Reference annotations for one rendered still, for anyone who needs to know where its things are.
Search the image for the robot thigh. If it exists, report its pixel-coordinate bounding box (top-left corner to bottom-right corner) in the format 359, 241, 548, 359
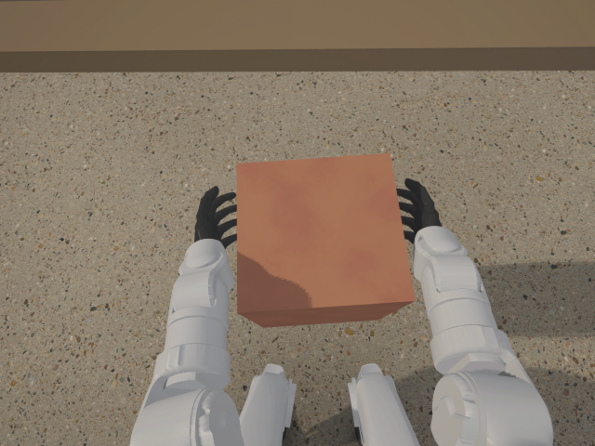
239, 372, 297, 446
348, 372, 420, 446

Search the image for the right robot thigh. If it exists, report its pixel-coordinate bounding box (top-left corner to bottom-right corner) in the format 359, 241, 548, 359
348, 372, 420, 446

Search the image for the left robot upper arm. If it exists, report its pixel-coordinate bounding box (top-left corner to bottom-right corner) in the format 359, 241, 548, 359
131, 387, 245, 446

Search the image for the left robot forearm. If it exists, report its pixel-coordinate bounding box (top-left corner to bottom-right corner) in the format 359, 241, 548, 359
130, 239, 234, 446

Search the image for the left robot thigh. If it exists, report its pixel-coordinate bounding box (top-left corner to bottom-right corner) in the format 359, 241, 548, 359
239, 372, 297, 446

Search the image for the right robot forearm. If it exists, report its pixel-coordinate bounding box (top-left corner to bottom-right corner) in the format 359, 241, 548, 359
413, 226, 553, 446

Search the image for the right robot upper arm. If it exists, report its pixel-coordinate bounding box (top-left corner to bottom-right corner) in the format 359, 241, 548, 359
430, 370, 552, 446

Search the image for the robot left hand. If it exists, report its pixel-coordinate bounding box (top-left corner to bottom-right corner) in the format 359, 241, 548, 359
194, 186, 237, 249

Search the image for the robot right hand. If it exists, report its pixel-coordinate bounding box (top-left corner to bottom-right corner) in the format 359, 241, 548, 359
396, 178, 442, 244

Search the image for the carton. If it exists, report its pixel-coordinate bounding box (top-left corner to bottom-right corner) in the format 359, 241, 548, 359
237, 153, 416, 328

